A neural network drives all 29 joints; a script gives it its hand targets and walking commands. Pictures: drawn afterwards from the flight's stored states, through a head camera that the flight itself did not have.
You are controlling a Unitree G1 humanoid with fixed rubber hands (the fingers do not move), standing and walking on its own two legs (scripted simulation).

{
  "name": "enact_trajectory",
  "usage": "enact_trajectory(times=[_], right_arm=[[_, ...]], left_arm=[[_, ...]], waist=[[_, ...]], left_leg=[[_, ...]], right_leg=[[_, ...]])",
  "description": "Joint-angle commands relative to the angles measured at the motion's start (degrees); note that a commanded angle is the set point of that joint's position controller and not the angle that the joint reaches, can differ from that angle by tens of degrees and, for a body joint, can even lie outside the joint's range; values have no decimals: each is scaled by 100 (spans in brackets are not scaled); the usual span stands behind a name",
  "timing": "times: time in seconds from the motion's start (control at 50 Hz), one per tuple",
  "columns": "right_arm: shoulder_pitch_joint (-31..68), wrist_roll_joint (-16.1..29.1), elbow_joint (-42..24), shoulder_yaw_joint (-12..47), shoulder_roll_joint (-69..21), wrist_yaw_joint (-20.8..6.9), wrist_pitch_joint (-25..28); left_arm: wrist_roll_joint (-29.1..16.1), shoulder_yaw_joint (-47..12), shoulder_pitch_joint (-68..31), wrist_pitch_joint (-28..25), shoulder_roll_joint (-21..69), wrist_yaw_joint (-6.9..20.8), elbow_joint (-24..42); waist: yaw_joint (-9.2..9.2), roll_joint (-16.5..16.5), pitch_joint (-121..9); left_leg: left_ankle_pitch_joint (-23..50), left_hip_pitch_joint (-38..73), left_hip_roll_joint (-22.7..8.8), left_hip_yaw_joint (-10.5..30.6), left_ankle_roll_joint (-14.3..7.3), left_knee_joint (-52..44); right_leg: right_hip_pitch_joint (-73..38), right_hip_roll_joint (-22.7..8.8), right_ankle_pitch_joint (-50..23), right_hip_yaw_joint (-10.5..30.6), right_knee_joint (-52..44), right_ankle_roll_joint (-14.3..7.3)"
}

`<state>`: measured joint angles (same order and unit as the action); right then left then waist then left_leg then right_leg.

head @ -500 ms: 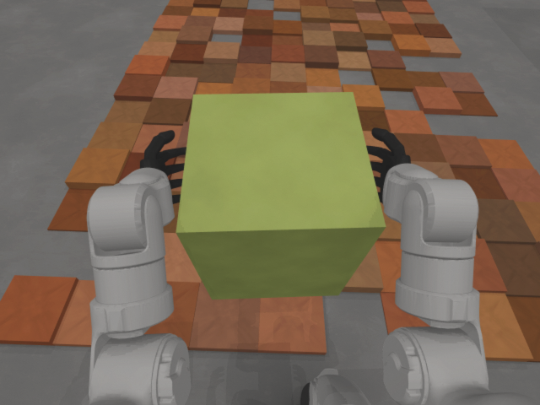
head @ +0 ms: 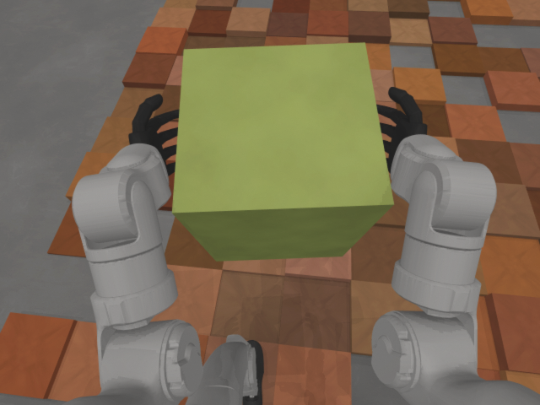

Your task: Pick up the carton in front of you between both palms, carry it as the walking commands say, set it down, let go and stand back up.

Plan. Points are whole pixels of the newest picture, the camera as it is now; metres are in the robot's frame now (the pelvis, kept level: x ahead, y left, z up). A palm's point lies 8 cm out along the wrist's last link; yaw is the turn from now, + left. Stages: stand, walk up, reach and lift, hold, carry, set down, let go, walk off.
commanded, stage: carry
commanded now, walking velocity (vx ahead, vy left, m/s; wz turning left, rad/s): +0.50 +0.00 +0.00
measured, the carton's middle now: (277, 171) +0.42 +0.02 +0.07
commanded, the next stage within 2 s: none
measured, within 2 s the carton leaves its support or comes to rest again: neither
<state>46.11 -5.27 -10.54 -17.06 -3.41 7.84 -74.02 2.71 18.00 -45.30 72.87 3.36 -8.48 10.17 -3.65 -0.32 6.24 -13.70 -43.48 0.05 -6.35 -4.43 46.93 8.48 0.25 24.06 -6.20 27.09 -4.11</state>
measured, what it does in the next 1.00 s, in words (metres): climbs: left foot 0.04 m higher, then right foot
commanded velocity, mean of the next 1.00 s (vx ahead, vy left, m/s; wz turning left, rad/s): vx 0.50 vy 0.00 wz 0.00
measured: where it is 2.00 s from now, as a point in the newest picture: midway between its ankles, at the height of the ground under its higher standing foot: (280, 121)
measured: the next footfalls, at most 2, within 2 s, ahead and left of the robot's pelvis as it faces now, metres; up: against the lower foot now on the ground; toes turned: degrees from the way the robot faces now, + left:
left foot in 0.02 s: +0.22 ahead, +0.09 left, +0.04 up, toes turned +3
right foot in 0.44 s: +0.48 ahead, -0.10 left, +0.05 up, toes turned -3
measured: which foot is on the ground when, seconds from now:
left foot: up 0.00-0.00, down 0.02-0.48, up 0.50-0.86, down 0.88-1.00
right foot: down 0.00-0.02, up 0.04-0.42, down 0.44-0.88, up 0.90-1.00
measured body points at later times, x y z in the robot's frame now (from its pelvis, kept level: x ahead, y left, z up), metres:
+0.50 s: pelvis +0.34 -0.01 +0.03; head +0.38 -0.01 +0.47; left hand +0.74 +0.13 +0.20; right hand +0.74 -0.18 +0.20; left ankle +0.19 +0.08 -0.67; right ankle +0.43 -0.09 -0.70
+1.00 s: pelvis +0.64 +0.03 +0.02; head +0.67 +0.04 +0.47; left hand +1.02 +0.15 +0.11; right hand +0.99 -0.15 +0.11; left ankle +0.65 +0.08 -0.71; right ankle +0.55 -0.10 -0.59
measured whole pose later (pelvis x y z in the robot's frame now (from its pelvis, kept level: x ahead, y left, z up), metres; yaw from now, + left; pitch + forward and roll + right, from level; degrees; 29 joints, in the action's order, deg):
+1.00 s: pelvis +0.64 +0.03 +0.02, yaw +0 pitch +4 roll -2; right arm 36.1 -3.9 6.6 -13.0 -1.9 6.3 -67.7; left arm 5.0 12.9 -37.2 68.8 2.0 -6.7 -6.2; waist 4.4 0.5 -0.1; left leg -15.1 -20.2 1.8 -6.6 -5.4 31.1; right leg 30.6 0.2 26.2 -0.5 74.7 -1.5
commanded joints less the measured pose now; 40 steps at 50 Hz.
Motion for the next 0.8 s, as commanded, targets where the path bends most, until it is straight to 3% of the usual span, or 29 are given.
enact_trajectory(times=[0.0,0.02,0.04,0.06,0.08,0.1,0.12,0.14,0.16,0.2,0.24,0.32,0.36,0.4,0.42,0.44,0.46,0.48,0.5,0.52,0.56,0.6,0.68,0.74,0.78], right_arm=[[3694,1936,339,4107,-4874,-986,30],[3673,2038,426,4105,-4922,-1057,14],[3614,2047,625,4043,-4829,-1113,54],[3497,2242,732,4139,-5082,-1186,10],[3778,2450,546,4238,-5344,-1263,23],[4046,2672,371,4300,-5624,-1333,38],[4414,2885,126,4404,-5845,-1384,56],[4703,3081,-24,4482,-6018,-1423,63],[4903,3238,-142,4535,-6102,-1450,72],[5026,3392,-246,4544,-6095,-1476,78],[5022,3436,-211,4490,-5955,-1490,60],[4696,3327,372,4227,-5649,-1535,-36],[4515,3195,762,4075,-5524,-1548,-78],[4491,3069,1118,3925,-5458,-1544,-121],[4500,3017,1310,3854,-5451,-1535,-142],[4574,2957,1447,3785,-5490,-1528,-170],[4717,2923,1511,3721,-5512,-1521,-200],[4659,2877,1578,3668,-5623,-1518,-233],[4625,2809,1726,3530,-5729,-1488,-249],[4480,2653,1743,3387,-5720,-1439,-220],[4362,2401,1724,3196,-5876,-1348,-164],[4183,2165,1669,3097,-5942,-1264,-55],[3776,1802,1512,3256,-5933,-1121,209],[3488,1738,1379,3451,-5842,-1108,388],[3464,1838,1255,3637,-5840,-1154,485]], left_arm=[[-2541,-4404,-4131,165,5166,1541,-65],[-2548,-4426,-4202,173,5153,1568,-253],[-2569,-4377,-4184,204,5320,1604,-388],[-2443,-4350,-4072,217,5241,1570,-420],[-2340,-4232,-4152,191,5301,1532,-417],[-2245,-4138,-4242,165,5338,1484,-328],[-2105,-4035,-4238,134,5302,1422,-275],[-1953,-3918,-4145,110,5264,1353,-274],[-1822,-3832,-4058,88,5226,1285,-267],[-1585,-3721,-3842,48,5080,1174,-318],[-1402,-3680,-3736,41,4900,1078,-359],[-1238,-3623,-3714,123,4594,980,-619],[-1307,-3626,-3786,203,4575,1019,-831],[-1503,-3616,-3947,295,4667,1112,-1088],[-1601,-3585,-4008,330,4731,1162,-1245],[-1663,-3557,-4174,337,4763,1208,-1385],[-1742,-3517,-4052,321,4856,1251,-1592],[-1855,-3471,-3915,300,4973,1291,-1688],[-1959,-3436,-3954,323,5120,1325,-1735],[-2145,-3476,-4102,322,5468,1373,-1630],[-2469,-3668,-4702,238,5989,1441,-1245],[-2707,-3794,-4959,120,6381,1530,-986],[-2958,-4094,-4930,-132,6727,1660,-820],[-2987,-4348,-4607,-322,6692,1714,-784],[-2918,-4487,-4361,-422,6628,1701,-768]], waist=[[671,-967,-3962],[1116,-588,-4176],[984,1488,-5122],[1034,1787,-5232],[1080,1323,-4768],[1085,648,-4307],[974,276,-3911],[893,176,-3846],[864,158,-3802],[846,215,-3717],[925,390,-3628],[956,799,-3450],[946,875,-3260],[785,823,-3078],[568,781,-3145],[350,274,-3509],[-5,-378,-3938],[-177,-1402,-4038],[-238,-1256,-4127],[-231,-498,-3994],[-168,-374,-3751],[-125,-387,-3698],[-188,-685,-3399],[32,-749,-3323],[337,-752,-3434]], left_leg=[[1412,3406,631,-856,-252,-1673],[1768,4727,75,-38,-354,-1609],[3321,6432,-1726,3317,-1521,-1725],[3412,6936,-1946,4041,-1867,-1830],[3638,6878,-1773,3519,-1733,-1602],[3384,6600,-1645,3135,-1385,-1593],[3168,6216,-1535,2839,-1110,-1713],[2778,5898,-1426,2671,-972,-1855],[2600,5735,-1386,2584,-888,-1980],[2714,5619,-1430,2425,-940,-2164],[3383,5624,-1437,2141,-1035,-2128],[3894,5261,-1024,1199,-713,-2004],[3898,5251,-917,991,-598,-1859],[3847,5007,-809,778,-368,-1582],[3839,4707,-724,545,-206,-1126],[3534,3873,-521,284,-32,-265],[2305,2407,-417,291,191,789],[-1269,663,165,349,404,2038],[-1988,-333,262,653,397,2776],[-1553,-463,110,800,292,2584],[-1162,-352,-80,837,268,1955],[-830,35,-84,690,360,1491],[-427,368,-100,475,446,-20],[443,1699,40,29,390,-1259],[793,2547,46,-118,289,-1525]], right_leg=[[-978,-778,-7102,-163,1770,-134],[84,-631,-5520,-31,2863,-26],[1988,389,-1188,266,4800,295],[2810,595,409,923,6187,234],[3561,393,285,1131,6495,106],[3888,220,219,1019,6141,30],[3970,72,13,1007,5549,3],[3758,-34,-163,996,5031,11],[3574,-30,-259,919,4665,36],[3424,-58,12,806,3698,130],[3451,-36,-70,628,2810,185],[2789,159,-1711,129,1346,206],[2599,204,-2142,2,740,160],[1921,287,-2444,-89,-97,44],[1104,316,-2831,-180,-482,-44],[-335,146,-2959,-127,-219,-260],[-2075,-564,-3428,741,189,-686],[-3204,-1598,-4447,2374,256,-1110],[-3709,-1895,-3725,3108,159,-1397],[-3287,-1708,-3030,3066,-128,-1138],[-2707,-1645,-2860,2747,-231,-951],[-2172,-1405,-2109,2319,-468,-760],[-1624,-1154,-1772,1773,-635,-750],[-974,-981,-2334,1240,-636,-502],[-900,-993,-3202,919,-167,-378]])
